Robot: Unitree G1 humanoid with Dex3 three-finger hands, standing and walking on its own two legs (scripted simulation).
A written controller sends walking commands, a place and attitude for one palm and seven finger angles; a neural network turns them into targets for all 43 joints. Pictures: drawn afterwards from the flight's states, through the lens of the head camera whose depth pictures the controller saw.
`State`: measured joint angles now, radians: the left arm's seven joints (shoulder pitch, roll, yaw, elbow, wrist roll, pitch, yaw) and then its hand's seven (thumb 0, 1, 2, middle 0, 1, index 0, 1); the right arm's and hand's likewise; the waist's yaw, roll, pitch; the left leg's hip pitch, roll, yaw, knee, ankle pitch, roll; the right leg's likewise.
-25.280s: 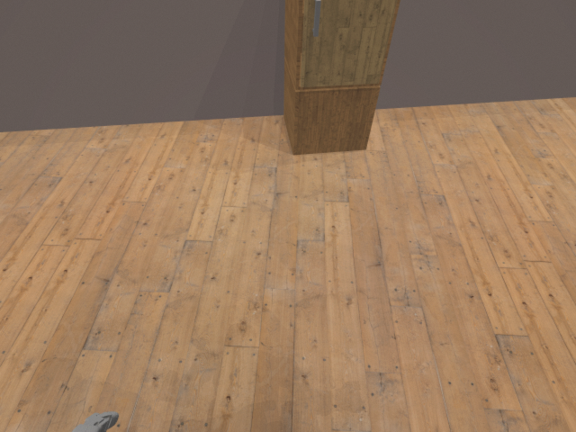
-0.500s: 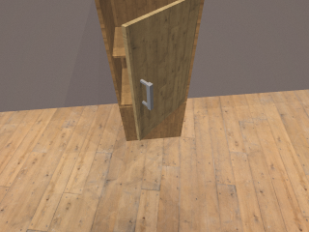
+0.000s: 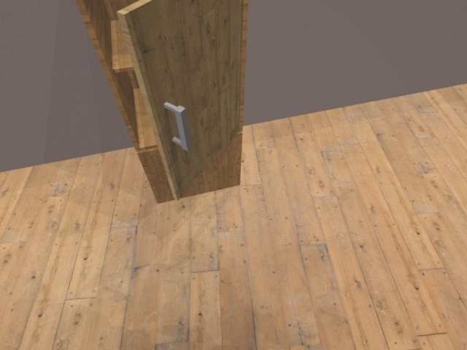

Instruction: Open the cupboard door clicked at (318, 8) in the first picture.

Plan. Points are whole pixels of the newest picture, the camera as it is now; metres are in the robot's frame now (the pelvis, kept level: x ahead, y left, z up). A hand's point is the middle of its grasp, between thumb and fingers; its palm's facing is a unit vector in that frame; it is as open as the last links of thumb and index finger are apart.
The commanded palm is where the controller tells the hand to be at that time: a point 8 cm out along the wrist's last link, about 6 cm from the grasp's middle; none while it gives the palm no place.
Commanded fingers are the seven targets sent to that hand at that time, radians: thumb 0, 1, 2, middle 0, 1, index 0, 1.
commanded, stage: walk to a spot facing it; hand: left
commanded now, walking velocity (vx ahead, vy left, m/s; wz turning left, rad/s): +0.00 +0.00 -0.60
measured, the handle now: (178, 127) +0.60 +0.18 -0.03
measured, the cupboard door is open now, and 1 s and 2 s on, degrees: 42 42 42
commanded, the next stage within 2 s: none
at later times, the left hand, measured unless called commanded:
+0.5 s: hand out of the picture +0.10 +0.16 -0.17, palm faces -0.21 -0.95 -0.25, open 7.4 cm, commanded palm none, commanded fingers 0.00 0.90 0.90 -0.20 -0.30 -0.20 -0.30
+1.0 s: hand (205, 305) +0.22 +0.08 -0.16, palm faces -0.53 -0.79 -0.30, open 7.4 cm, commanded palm none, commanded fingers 0.00 0.90 0.90 -0.20 -0.30 -0.20 -0.30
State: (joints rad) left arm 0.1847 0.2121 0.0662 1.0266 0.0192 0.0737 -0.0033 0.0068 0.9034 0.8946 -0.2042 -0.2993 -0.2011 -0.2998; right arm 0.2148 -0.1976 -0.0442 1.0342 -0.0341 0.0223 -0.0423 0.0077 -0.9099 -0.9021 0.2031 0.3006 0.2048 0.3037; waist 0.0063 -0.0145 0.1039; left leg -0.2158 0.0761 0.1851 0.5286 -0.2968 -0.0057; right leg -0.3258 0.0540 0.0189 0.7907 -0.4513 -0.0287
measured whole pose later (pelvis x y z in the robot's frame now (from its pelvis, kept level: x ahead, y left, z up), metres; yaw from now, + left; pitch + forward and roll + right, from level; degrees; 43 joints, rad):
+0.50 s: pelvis +0.01 -0.02 +0.01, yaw -17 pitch +2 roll +1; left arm 0.23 0.22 0.08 0.95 0.03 0.04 0.02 0.01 0.90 0.89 -0.21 -0.30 -0.20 -0.30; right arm 0.05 -0.21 -0.05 0.88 0.00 0.03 -0.03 0.01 -0.91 -0.90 0.20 0.30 0.20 0.30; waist 0.04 -0.04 0.09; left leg -0.36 0.01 -0.01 0.71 -0.39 -0.05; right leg -0.28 0.10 0.18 0.51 -0.25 -0.04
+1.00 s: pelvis +0.02 -0.06 +0.00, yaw -34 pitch +1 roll +1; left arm 0.16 0.25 0.07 0.89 0.02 0.04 0.00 0.01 0.90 0.89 -0.20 -0.30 -0.20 -0.30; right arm 0.19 -0.27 -0.06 0.91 -0.02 0.06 -0.02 0.01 -0.91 -0.90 0.20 0.30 0.20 0.30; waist 0.00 0.01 0.12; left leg -0.44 0.08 0.04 1.06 -0.49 -0.07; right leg -0.31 0.03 0.03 0.57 -0.28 -0.04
